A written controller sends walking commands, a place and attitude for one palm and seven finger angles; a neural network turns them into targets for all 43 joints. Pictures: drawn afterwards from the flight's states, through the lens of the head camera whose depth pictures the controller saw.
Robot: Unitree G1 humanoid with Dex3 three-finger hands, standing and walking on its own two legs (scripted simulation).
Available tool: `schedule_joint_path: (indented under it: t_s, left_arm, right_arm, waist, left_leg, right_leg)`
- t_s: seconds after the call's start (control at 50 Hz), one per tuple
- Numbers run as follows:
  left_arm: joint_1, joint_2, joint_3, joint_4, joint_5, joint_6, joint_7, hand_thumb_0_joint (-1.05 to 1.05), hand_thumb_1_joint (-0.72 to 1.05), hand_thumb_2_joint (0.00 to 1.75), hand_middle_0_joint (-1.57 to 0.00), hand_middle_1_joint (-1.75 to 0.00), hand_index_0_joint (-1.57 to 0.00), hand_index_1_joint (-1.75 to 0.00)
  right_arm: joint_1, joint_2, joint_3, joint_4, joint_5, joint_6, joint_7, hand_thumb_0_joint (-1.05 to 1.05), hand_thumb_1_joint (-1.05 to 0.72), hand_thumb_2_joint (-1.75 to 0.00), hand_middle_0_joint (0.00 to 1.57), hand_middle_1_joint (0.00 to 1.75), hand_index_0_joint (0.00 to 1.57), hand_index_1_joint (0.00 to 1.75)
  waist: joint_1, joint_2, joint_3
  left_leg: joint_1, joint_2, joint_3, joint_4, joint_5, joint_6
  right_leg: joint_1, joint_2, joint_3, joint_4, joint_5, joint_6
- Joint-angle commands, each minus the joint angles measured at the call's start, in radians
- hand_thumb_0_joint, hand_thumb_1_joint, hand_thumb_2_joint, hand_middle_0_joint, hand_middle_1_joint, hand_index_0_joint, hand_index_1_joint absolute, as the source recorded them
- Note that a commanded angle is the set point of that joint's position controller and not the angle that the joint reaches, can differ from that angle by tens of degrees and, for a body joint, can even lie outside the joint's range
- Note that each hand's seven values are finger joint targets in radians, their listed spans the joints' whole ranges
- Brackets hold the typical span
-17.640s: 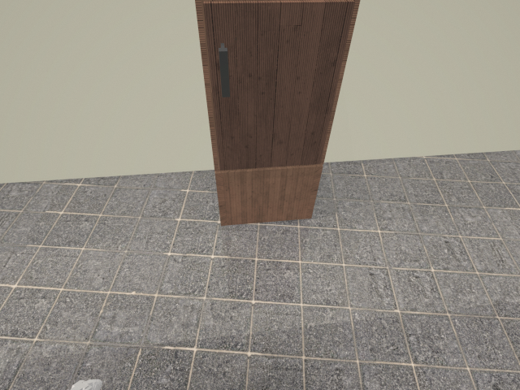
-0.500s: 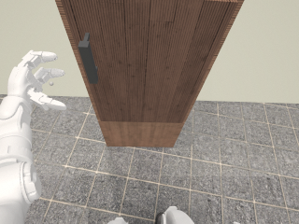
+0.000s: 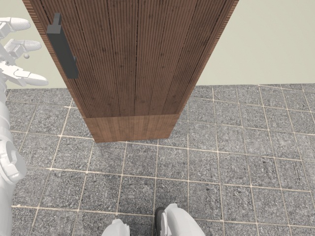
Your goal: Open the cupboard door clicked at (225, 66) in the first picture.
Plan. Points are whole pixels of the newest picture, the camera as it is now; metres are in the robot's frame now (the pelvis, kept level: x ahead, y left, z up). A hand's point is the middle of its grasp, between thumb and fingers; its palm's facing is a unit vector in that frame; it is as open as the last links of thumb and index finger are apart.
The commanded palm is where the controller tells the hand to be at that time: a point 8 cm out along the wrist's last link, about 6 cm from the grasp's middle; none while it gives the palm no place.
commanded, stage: move the hooked fingers beside the handle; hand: left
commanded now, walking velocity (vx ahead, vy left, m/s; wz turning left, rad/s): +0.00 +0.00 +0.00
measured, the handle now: (65, 48) +0.54 +0.17 +0.09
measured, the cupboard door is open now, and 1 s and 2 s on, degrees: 0 0 0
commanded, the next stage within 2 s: slide the fingers in behind the handle in 0.70 s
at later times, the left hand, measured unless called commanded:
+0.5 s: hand (21, 62) +0.50 +0.26 +0.09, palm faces +0.01 -1.00 +0.02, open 14.0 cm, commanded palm +0.48 +0.30 +0.09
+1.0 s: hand (31, 63) +0.50 +0.24 +0.09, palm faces -0.01 -1.00 +0.02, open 14.0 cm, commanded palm +0.48 +0.28 +0.09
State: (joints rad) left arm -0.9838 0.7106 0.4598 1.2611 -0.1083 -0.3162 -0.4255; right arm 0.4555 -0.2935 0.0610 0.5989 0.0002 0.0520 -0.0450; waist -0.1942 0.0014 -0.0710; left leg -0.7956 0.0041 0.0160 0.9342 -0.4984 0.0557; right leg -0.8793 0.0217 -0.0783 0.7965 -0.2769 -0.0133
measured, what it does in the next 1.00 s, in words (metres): stands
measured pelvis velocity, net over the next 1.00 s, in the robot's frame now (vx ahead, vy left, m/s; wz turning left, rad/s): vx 0.00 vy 0.00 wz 0.00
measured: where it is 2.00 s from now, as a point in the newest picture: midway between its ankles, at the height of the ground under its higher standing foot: outside the picture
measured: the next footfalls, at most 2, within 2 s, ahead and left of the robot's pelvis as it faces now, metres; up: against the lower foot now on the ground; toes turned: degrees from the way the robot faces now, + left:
none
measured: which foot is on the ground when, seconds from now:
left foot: down 0.00-1.00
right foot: down 0.00-1.00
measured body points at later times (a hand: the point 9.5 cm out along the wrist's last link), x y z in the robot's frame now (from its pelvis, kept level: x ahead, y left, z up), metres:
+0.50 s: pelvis +0.02 +0.01 +0.00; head +0.14 +0.04 +0.44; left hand +0.49 +0.31 +0.09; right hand +0.04 -0.26 -0.10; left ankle -0.04 +0.08 -0.69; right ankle +0.05 -0.12 -0.69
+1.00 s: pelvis +0.00 +0.00 +0.00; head +0.12 +0.03 +0.43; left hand +0.49 +0.29 +0.10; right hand +0.00 -0.26 -0.10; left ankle -0.04 +0.08 -0.69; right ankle +0.05 -0.12 -0.69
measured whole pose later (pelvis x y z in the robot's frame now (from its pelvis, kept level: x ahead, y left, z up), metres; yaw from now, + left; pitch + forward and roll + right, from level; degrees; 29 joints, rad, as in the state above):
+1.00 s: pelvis +0.00 +0.00 +0.00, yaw +0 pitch +19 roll -4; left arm -0.90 0.61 0.42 1.18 -0.14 -0.33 -0.39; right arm 0.44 -0.27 0.05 0.60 0.00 0.09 -0.02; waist -0.16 0.01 -0.09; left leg -0.76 0.00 0.01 0.94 -0.51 0.06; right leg -0.85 0.02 -0.08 0.80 -0.29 -0.01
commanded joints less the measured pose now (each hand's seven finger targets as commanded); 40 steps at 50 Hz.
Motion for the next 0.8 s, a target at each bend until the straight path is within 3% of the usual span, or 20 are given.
schedule_joint_path:
  t_s: [0.0, 0.06, 0.08, 0.1, 0.16, 0.22, 0.26, 0.3, 0.34, 0.36, 0.4, 0.44, 0.46, 0.52, 0.56, 0.6, 0.64, 0.66, 0.74, 0.78]
  left_arm:
    - [-0.334, 0.282, 0.058, -0.229, -0.027, -0.054, 0.001, 0.0, -0.5, 0.3, -0.3, -1.2, -0.3, -1.2]
    - [-0.301, 0.324, 0.1, -0.299, -0.03, -0.065, 0.004, 0.0, -0.5, 0.3, -0.3, -1.2, -0.3, -1.2]
    - [-0.293, 0.282, 0.074, -0.299, -0.035, -0.065, 0.003, 0.0, -0.5, 0.3, -0.3, -1.2, -0.3, -1.2]
    - [-0.275, 0.287, 0.082, -0.302, -0.036, -0.064, 0.006, 0.0, -0.5, 0.3, -0.3, -1.2, -0.3, -1.2]
    - [-0.307, 0.301, 0.091, -0.327, -0.038, -0.07, 0.011, 0.0, -0.5, 0.3, -0.3, -1.2, -0.3, -1.2]
    - [-0.267, 0.267, 0.079, -0.347, -0.047, -0.075, 0.007, 0.0, -0.5, 0.3, -0.3, -1.2, -0.3, -1.2]
    - [-0.303, 0.233, 0.045, -0.328, -0.05, -0.074, 0.001, 0.0, -0.5, 0.3, -0.3, -1.2, -0.3, -1.2]
    - [-0.268, 0.215, 0.034, -0.279, -0.053, -0.06, -0.005, 0.0, -0.5, 0.3, -0.3, -1.2, -0.3, -1.2]
    - [-0.309, 0.194, 0.013, -0.319, -0.056, -0.065, -0.008, 0.0, -0.5, 0.3, -0.3, -1.2, -0.3, -1.2]
    - [-0.331, 0.214, 0.023, -0.336, -0.05, -0.069, -0.004, 0.0, -0.5, 0.3, -0.3, -1.2, -0.3, -1.2]
    - [-0.29, 0.173, 0.012, -0.345, -0.064, -0.073, -0.002, 0.0, -0.5, 0.3, -0.3, -1.2, -0.3, -1.2]
    - [-0.28, 0.15, 0.0, -0.302, -0.073, -0.066, -0.002, 0.0, -0.5, 0.3, -0.3, -1.2, -0.3, -1.2]
    - [-0.295, 0.176, 0.014, -0.304, -0.064, -0.066, 0.001, 0.0, -0.5, 0.3, -0.3, -1.2, -0.3, -1.2]
    - [-0.301, 0.156, -0.014, -0.285, -0.05, -0.058, 0.01, 0.0, -0.5, 0.3, -0.3, -1.2, -0.3, -1.2]
    - [-0.342, 0.217, 0.029, -0.342, -0.045, -0.081, 0.023, 0.0, -0.5, 0.3, -0.3, -1.2, -0.3, -1.2]
    - [-0.33, 0.158, -0.007, -0.335, -0.05, -0.087, 0.025, 0.0, -0.5, 0.3, -0.3, -1.2, -0.3, -1.2]
    - [-0.356, 0.184, 0.009, -0.305, -0.055, -0.089, 0.026, 0.0, -0.5, 0.3, -0.3, -1.2, -0.3, -1.2]
    - [-0.354, 0.227, 0.037, -0.294, -0.045, -0.087, 0.028, 0.0, -0.5, 0.3, -0.3, -1.2, -0.3, -1.2]
    - [-0.374, 0.188, -0.011, -0.276, -0.033, -0.079, 0.024, 0.0, -0.5, 0.3, -0.3, -1.2, -0.3, -1.2]
    - [-0.377, 0.222, 0.019, -0.302, -0.037, -0.086, 0.026, 0.0, -0.5, 0.3, -0.3, -1.2, -0.3, -1.2]
  right_arm:
    - [0.185, -0.195, -0.073, -0.059, -0.002, 0.011, -0.005, 0.0, -0.9, -0.9, 0.2, 0.3, 0.2, 0.3]
    - [0.182, -0.191, -0.078, -0.081, -0.001, 0.024, 0.0, 0.0, -0.9, -0.9, 0.2, 0.3, 0.2, 0.3]
    - [0.178, -0.184, -0.078, -0.081, 0.001, 0.027, 0.005, 0.0, -0.9, -0.9, 0.2, 0.3, 0.2, 0.3]
    - [0.178, -0.188, -0.08, -0.083, 0.001, 0.029, 0.006, 0.0, -0.9, -0.9, 0.2, 0.3, 0.2, 0.3]
    - [0.173, -0.188, -0.082, -0.08, 0.002, 0.037, 0.002, 0.0, -0.9, -0.9, 0.2, 0.3, 0.2, 0.3]
    - [0.166, -0.181, -0.086, -0.081, 0.003, 0.037, 0.006, 0.0, -0.9, -0.9, 0.2, 0.3, 0.2, 0.3]
    - [0.159, -0.177, -0.082, -0.067, 0.005, 0.039, 0.004, 0.0, -0.9, -0.9, 0.2, 0.3, 0.2, 0.3]
    - [0.157, -0.18, -0.081, -0.065, 0.007, 0.039, 0.001, 0.0, -0.9, -0.9, 0.2, 0.3, 0.2, 0.3]
    - [0.147, -0.177, -0.079, -0.07, 0.008, 0.036, -0.002, 0.0, -0.9, -0.9, 0.2, 0.3, 0.2, 0.3]
    - [0.151, -0.177, -0.081, -0.06, 0.005, 0.037, -0.001, 0.0, -0.9, -0.9, 0.2, 0.3, 0.2, 0.3]
    - [0.147, -0.172, -0.086, -0.063, 0.004, 0.035, 0.004, 0.0, -0.9, -0.9, 0.2, 0.3, 0.2, 0.3]
    - [0.141, -0.171, -0.08, -0.065, 0.006, 0.035, 0.005, 0.0, -0.9, -0.9, 0.2, 0.3, 0.2, 0.3]
    - [0.138, -0.174, -0.082, -0.061, 0.007, 0.038, 0.004, 0.0, -0.9, -0.9, 0.2, 0.3, 0.2, 0.3]
    - [0.123, -0.171, -0.075, -0.073, 0.008, 0.037, 0.004, 0.0, -0.9, -0.9, 0.2, 0.3, 0.2, 0.3]
    - [0.124, -0.174, -0.08, -0.073, 0.006, 0.036, 0.002, 0.0, -0.9, -0.9, 0.2, 0.3, 0.2, 0.3]
    - [0.116, -0.168, -0.078, -0.076, 0.007, 0.031, 0.006, 0.0, -0.9, -0.9, 0.2, 0.3, 0.2, 0.3]
    - [0.119, -0.172, -0.075, -0.069, 0.008, 0.03, 0.001, 0.0, -0.9, -0.9, 0.2, 0.3, 0.2, 0.3]
    - [0.121, -0.177, -0.074, -0.066, 0.007, 0.031, 0.0, 0.0, -0.9, -0.9, 0.2, 0.3, 0.2, 0.3]
    - [0.119, -0.174, -0.068, -0.069, 0.009, 0.027, -0.005, 0.0, -0.9, -0.9, 0.2, 0.3, 0.2, 0.3]
    - [0.13, -0.178, -0.073, -0.064, 0.006, 0.024, -0.004, 0.0, -0.9, -0.9, 0.2, 0.3, 0.2, 0.3]
  waist:
    - [0.035, 0.186, -0.503]
    - [0.061, 0.201, -0.552]
    - [0.054, 0.21, -0.529]
    - [0.057, 0.179, -0.508]
    - [0.047, 0.193, -0.507]
    - [0.055, 0.205, -0.517]
    - [0.034, 0.209, -0.48]
    - [0.033, 0.153, -0.435]
    - [0.032, 0.225, -0.462]
    - [0.033, 0.228, -0.485]
    - [0.039, 0.211, -0.506]
    - [0.032, 0.173, -0.459]
    - [0.033, 0.163, -0.455]
    - [0.031, 0.166, -0.423]
    - [0.043, 0.197, -0.48]
    - [0.038, 0.203, -0.481]
    - [0.023, 0.169, -0.455]
    - [0.033, 0.152, -0.469]
    - [0.019, 0.205, -0.433]
    - [0.027, 0.191, -0.501]
  left_leg:
    - [0.246, 0.028, -0.086, -0.115, 0.628, -0.067]
    - [0.251, 0.027, -0.079, -0.115, 0.678, -0.069]
    - [0.263, 0.028, -0.076, -0.116, 0.681, -0.07]
    - [0.258, 0.03, -0.081, -0.119, 0.678, -0.069]
    - [0.271, 0.032, -0.08, -0.118, 0.682, -0.067]
    - [0.293, 0.031, -0.076, -0.115, 0.705, -0.069]
    - [0.303, 0.034, -0.082, -0.113, 0.705, -0.072]
    - [0.266, 0.032, -0.082, -0.119, 0.658, -0.065]
    - [0.3, 0.029, -0.082, -0.115, 0.685, -0.07]
    - [0.337, 0.035, -0.097, -0.111, 0.737, -0.083]
    - [0.361, 0.039, -0.097, -0.103, 0.776, -0.088]
    - [0.309, 0.033, -0.093, -0.104, 0.745, -0.079]
    - [0.297, 0.035, -0.094, -0.107, 0.722, -0.079]
    - [0.245, 0.024, -0.083, -0.114, 0.631, -0.069]
    - [0.292, 0.027, -0.093, -0.108, 0.677, -0.08]
    - [0.305, 0.027, -0.093, -0.104, 0.673, -0.083]
    - [0.26, 0.023, -0.091, -0.102, 0.629, -0.072]
    - [0.242, 0.023, -0.09, -0.106, 0.603, -0.07]
    - [0.245, 0.019, -0.092, -0.112, 0.572, -0.07]
    - [0.275, 0.023, -0.097, -0.108, 0.594, -0.074]
  right_leg:
    - [0.337, 0.021, 0.047, -0.011, 0.304, -0.019]
    - [0.39, 0.023, 0.053, -0.002, 0.36, -0.022]
    - [0.376, 0.025, 0.05, -0.008, 0.357, -0.021]
    - [0.373, 0.027, 0.046, -0.011, 0.348, -0.02]
    - [0.364, 0.028, 0.049, -0.012, 0.351, -0.018]
    - [0.375, 0.029, 0.051, -0.018, 0.363, -0.018]
    - [0.335, 0.03, 0.045, -0.018, 0.348, -0.017]
    - [0.338, 0.029, 0.043, -0.024, 0.328, -0.016]
    - [0.324, 0.025, 0.044, -0.016, 0.331, -0.021]
    - [0.31, 0.026, 0.038, -0.012, 0.337, -0.02]
    - [0.312, 0.027, 0.036, -0.013, 0.348, -0.018]
    - [0.323, 0.028, 0.036, -0.01, 0.357, -0.021]
    - [0.322, 0.026, 0.038, -0.009, 0.347, -0.018]
    - [0.331, 0.021, 0.042, -0.009, 0.319, -0.018]
    - [0.333, 0.022, 0.043, -0.001, 0.324, -0.021]
    - [0.317, 0.022, 0.041, -0.003, 0.31, -0.019]
    - [0.332, 0.024, 0.044, -0.003, 0.31, -0.021]
    - [0.351, 0.023, 0.047, -0.001, 0.308, -0.019]
    - [0.308, 0.02, 0.042, -0.006, 0.264, -0.022]
    - [0.327, 0.023, 0.045, -0.006, 0.277, -0.019]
